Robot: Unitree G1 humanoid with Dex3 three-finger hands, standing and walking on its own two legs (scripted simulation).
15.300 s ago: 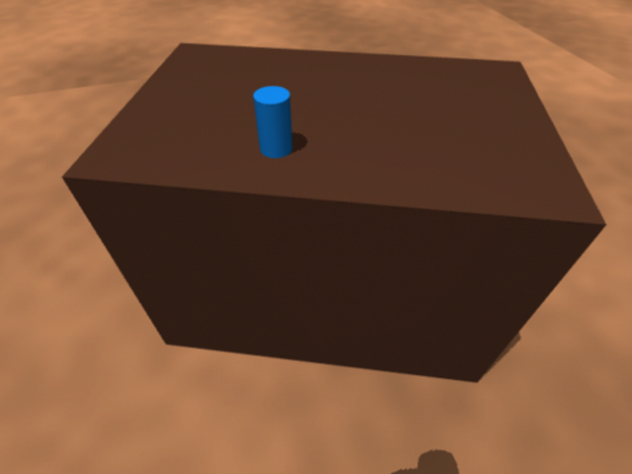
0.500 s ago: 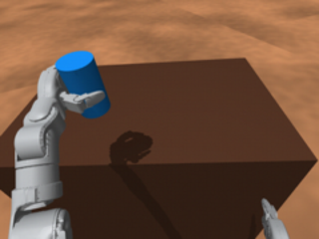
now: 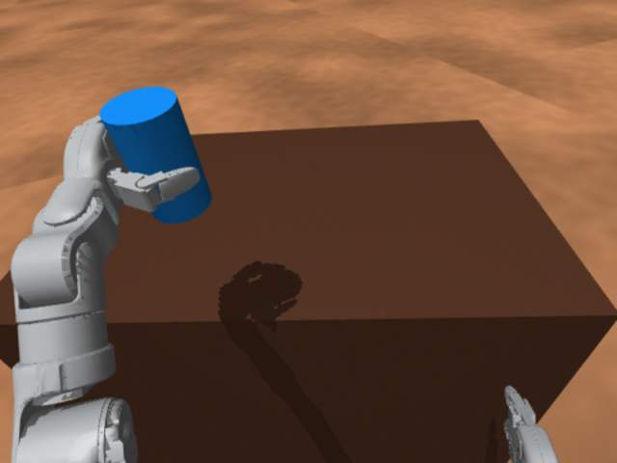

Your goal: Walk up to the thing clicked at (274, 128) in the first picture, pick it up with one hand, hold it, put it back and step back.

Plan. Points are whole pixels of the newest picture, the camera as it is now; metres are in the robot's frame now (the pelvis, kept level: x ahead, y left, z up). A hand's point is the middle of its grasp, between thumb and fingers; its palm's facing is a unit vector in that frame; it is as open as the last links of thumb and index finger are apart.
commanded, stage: hold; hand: left
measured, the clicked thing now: (162, 159) +0.35 +0.16 +0.29
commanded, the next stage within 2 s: none
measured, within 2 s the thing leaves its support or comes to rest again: neither
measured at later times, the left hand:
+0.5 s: hand (154, 144) +0.35 +0.16 +0.31, palm faces +0.11 -0.99 +0.00, open 10.5 cm
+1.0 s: hand (156, 150) +0.34 +0.16 +0.30, palm faces +0.11 -0.99 +0.01, open 10.5 cm
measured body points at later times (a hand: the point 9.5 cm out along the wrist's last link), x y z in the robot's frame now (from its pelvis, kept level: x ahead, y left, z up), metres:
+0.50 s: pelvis +0.00 +0.00 +0.00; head -0.05 -0.03 +0.45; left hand +0.33 +0.22 +0.31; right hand +0.17 -0.25 -0.07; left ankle +0.03 +0.13 -0.73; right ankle -0.01 -0.14 -0.73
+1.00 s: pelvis -0.01 +0.00 +0.00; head -0.06 -0.03 +0.44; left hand +0.33 +0.21 +0.30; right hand +0.16 -0.25 -0.06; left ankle +0.03 +0.13 -0.73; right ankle -0.01 -0.14 -0.73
